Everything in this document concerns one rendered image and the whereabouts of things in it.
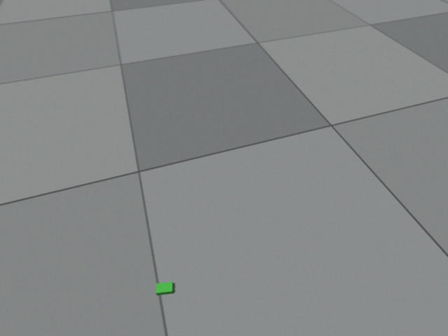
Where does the small box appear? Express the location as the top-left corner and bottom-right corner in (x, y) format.
(155, 282), (174, 295)

